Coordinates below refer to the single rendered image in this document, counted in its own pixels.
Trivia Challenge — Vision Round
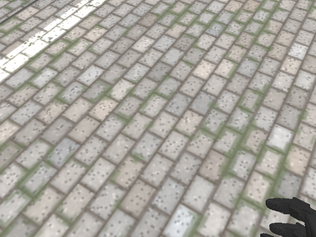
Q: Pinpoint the robot right hand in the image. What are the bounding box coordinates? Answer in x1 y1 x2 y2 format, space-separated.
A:
260 197 316 237

